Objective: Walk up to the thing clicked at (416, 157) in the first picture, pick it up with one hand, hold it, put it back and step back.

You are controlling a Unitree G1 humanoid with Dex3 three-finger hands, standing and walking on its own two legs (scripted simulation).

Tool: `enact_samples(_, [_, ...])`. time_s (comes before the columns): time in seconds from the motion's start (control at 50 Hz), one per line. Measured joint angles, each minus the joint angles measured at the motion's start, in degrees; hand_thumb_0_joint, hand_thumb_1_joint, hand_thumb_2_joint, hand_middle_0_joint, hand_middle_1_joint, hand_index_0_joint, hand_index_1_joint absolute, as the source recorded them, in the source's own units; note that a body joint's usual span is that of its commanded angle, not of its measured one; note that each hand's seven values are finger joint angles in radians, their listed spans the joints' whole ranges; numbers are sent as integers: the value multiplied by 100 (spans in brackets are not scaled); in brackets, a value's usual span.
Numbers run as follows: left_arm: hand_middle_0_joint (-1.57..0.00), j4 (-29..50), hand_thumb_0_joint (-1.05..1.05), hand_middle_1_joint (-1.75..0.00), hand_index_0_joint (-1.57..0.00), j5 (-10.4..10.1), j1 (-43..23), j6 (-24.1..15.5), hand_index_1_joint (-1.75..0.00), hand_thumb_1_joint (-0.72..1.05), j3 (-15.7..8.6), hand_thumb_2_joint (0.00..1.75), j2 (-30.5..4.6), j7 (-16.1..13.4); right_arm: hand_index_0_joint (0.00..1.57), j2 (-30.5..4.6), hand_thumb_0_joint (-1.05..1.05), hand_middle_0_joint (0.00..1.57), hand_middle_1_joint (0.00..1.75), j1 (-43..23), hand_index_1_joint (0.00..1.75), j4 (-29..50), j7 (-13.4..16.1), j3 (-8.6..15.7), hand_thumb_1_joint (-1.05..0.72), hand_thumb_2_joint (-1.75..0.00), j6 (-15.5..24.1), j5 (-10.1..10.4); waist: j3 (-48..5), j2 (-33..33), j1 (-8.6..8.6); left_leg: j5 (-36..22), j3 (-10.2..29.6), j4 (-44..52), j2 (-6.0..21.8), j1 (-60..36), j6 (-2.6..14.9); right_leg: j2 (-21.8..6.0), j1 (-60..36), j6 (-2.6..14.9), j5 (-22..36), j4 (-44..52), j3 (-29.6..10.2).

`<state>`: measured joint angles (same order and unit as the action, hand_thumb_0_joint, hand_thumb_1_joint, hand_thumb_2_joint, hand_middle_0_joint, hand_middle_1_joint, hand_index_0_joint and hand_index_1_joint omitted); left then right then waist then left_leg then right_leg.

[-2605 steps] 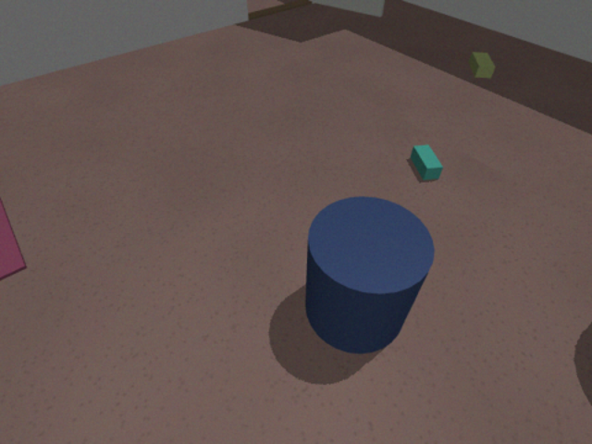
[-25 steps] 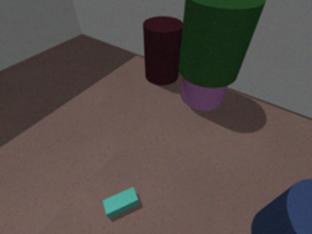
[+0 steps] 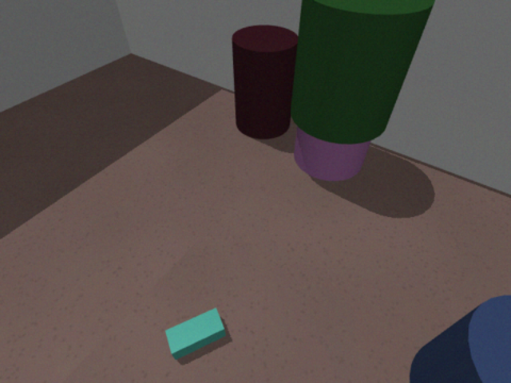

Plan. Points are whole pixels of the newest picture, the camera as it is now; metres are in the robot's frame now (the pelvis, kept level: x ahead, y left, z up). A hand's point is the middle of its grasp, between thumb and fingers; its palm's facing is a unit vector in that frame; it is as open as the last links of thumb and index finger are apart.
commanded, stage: walk up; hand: left
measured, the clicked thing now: (196, 333) +0.44 +0.25 -0.74
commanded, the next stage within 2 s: stand in 0.08 s
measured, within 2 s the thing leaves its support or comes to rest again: neither
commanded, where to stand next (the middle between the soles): +0.07 +0.00 m, yaw +1 degrees
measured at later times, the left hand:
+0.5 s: hand out of the picture +0.08 +0.25 -0.15, palm faces -0.02 -0.94 -0.34, open 7.4 cm
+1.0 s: hand out of the picture +0.07 +0.25 -0.16, palm faces -0.03 -0.94 -0.34, open 7.4 cm
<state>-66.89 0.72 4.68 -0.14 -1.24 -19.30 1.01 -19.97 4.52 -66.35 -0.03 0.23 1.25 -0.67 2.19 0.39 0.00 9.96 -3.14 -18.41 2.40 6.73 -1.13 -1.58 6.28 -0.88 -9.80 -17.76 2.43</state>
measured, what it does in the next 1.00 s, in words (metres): stands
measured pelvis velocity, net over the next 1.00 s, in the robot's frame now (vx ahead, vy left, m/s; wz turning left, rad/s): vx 0.00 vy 0.00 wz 0.00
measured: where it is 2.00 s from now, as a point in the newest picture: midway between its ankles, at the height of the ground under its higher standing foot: outside the picture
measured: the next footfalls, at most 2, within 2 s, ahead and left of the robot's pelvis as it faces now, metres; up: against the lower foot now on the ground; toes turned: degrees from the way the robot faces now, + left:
none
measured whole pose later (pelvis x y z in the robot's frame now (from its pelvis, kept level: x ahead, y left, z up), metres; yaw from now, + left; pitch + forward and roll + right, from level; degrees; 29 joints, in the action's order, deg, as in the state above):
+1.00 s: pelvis +0.00 +0.00 +0.00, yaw +0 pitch -2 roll +0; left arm -65.1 0.6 6.7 -0.7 0.4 -20.2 0.6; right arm -20.2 6.2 -66.0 -0.5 -0.1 0.5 -0.9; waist 2.1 -0.2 -0.2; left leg 9.6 -2.9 -17.9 2.6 6.3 -1.5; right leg -1.4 6.2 -0.5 -10.0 -18.1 2.6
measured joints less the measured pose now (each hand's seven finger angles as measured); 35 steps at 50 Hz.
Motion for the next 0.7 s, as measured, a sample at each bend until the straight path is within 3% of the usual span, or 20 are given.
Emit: enact_samples(0.7, [-20,143,1,-30,-20,-4,174,-51,-30,90,126,90,-94,-33,20,-12,1,20,30,167,30,14,-58,-17,-90,-90,-82,-25,5,-44,-22,-76,27,63,16,-31,-30,18,-12,33,32,3,25])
